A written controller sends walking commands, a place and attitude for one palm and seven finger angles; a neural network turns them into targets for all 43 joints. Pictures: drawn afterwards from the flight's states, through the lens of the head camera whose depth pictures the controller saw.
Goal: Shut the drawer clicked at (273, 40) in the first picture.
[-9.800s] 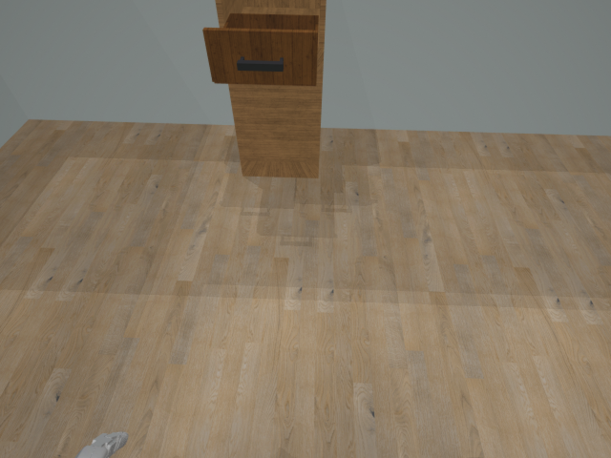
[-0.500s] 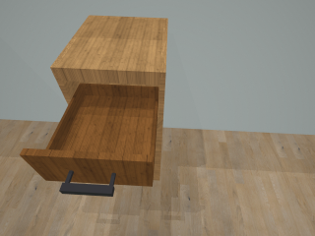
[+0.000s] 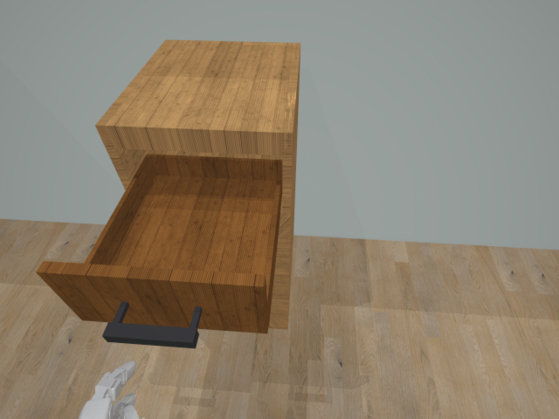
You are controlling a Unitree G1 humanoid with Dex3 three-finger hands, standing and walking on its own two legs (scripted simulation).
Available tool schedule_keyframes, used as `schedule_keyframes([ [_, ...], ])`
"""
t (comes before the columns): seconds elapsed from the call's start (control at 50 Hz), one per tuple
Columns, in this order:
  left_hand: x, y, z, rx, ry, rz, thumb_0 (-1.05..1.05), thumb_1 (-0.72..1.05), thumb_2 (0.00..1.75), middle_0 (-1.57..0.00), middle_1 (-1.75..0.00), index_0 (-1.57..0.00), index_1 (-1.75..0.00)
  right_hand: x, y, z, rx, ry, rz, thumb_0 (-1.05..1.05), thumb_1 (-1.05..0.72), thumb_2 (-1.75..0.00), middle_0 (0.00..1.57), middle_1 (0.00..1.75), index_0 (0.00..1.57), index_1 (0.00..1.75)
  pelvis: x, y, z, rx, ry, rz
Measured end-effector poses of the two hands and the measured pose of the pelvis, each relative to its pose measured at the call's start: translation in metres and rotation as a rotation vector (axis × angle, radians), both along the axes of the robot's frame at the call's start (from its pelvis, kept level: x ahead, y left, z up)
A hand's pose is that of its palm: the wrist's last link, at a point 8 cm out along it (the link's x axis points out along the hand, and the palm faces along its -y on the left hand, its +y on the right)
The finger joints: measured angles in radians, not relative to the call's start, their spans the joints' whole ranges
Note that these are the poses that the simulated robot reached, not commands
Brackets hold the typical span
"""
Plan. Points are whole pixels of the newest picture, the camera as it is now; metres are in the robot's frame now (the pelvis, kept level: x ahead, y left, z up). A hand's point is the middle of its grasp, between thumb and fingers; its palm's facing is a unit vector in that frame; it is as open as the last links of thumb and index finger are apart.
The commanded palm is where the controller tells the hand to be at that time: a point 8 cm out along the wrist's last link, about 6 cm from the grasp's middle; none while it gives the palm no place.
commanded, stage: raise the hand and make a fist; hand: left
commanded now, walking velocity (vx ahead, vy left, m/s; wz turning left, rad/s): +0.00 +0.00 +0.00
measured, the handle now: (156, 322) +0.27 +0.21 -0.03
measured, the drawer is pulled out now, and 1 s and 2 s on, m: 0.30 0.29 0.29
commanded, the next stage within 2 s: bring the fist close to the handle in 1.74 s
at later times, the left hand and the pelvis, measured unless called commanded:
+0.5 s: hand out of the picture +0.13 +0.15 -0.01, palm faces -0.05 -1.00 -0.06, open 4.7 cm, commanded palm +0.10 +0.22 +0.00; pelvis -0.04 -0.04 -0.07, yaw +1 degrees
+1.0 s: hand out of the picture +0.12 +0.18 +0.04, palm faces +0.00 -1.00 -0.06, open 3.1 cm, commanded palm +0.07 +0.23 +0.04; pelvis -0.03 -0.01 -0.05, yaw +0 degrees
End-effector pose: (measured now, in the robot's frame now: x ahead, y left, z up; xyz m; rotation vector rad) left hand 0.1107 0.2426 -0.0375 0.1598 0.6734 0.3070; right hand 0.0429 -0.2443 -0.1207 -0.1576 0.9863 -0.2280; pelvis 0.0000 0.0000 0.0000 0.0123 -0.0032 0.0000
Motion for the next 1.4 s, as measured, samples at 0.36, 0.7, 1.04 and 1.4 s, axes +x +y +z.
schedule_keyframes([
  [0.36, -0.007, -0.044, 0.041, -0.018, -0.755, -0.315, 0.02, 0.9, 0.9, -0.55, -0.68, -0.52, -0.66, 0.16, -0.015, 0.026, -0.061, -0.564, 0.256, 0.01, -0.9, -0.9, 0.19, 0.3, 0.2, 0.3, -0.037, -0.038, -0.072, -0.047, 0.174, 0.029],
  [0.7, 0.009, -0.018, 0.059, -0.08, -0.566, -0.323, 0.02, 0.9, 0.9, -0.89, -1.05, -0.89, -1.05, 0.07, -0.029, -0.017, -0.012, -0.274, 0.045, 0.01, -0.9, -0.9, 0.2, 0.3, 0.21, 0.3, -0.025, -0.034, -0.054, -0.036, 0.162, 0.008],
  [1.04, -0.015, -0.009, 0.08, -0.108, -0.634, -0.328, 0.02, 0.9, 0.9, -1.23, -1.41, -1.23, -1.41, 0.128, 0.013, 0.038, -0.021, -0.536, 0.14, 0.01, -0.9, -0.9, 0.19, 0.3, 0.2, 0.3, -0.026, -0.002, -0.047, -0.063, 0.129, 0.015],
  [1.4, -0.02, -0.008, 0.108, -0.097, -0.63, -0.35, 0.02, 0.9, 0.9, -1.4, -1.59, -1.4, -1.59, 0.119, 0.053, 0.047, 0.047, -0.556, 0.211, 0.01, -0.9, -0.9, 0.2, 0.3, 0.21, 0.3, -0.032, 0.01, -0.038, -0.07, 0.071, 0.019],
])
